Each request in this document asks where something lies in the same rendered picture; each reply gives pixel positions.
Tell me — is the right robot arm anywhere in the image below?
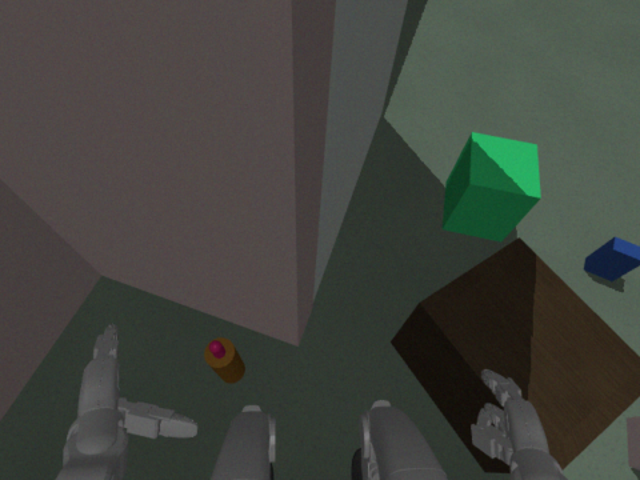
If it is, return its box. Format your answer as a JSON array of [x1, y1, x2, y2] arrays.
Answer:
[[510, 448, 568, 480]]

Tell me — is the left robot arm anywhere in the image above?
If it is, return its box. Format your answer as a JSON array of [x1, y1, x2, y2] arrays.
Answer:
[[55, 408, 128, 480]]

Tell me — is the left robot hand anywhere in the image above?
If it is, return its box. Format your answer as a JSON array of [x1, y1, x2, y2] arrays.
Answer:
[[78, 324, 198, 439]]

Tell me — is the right robot hand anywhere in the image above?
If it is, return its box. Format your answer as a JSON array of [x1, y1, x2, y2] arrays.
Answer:
[[471, 369, 550, 466]]

